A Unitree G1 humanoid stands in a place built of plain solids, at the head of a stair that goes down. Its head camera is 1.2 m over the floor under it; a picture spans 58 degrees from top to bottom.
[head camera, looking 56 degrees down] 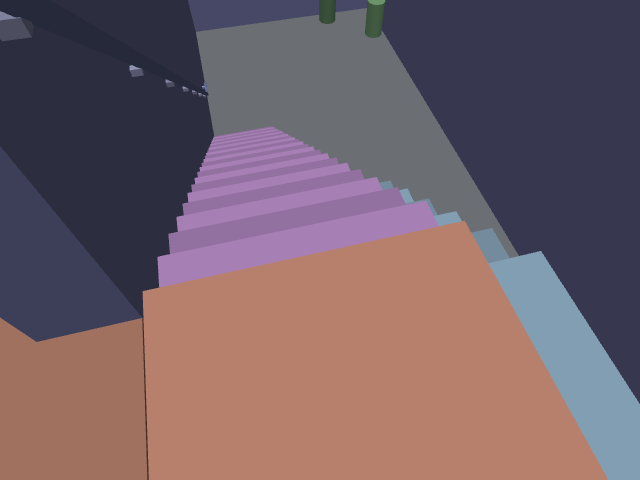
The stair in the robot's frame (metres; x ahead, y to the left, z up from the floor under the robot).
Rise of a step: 0.19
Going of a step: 0.25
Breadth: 1.09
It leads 15 degrees to the left of straight ahead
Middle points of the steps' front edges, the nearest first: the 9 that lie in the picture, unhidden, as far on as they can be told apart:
0.76 0.03 0.00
1.00 0.09 -0.19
1.24 0.15 -0.39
1.48 0.21 -0.58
1.72 0.28 -0.77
1.97 0.34 -0.97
2.21 0.40 -1.16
2.45 0.46 -1.36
2.69 0.53 -1.55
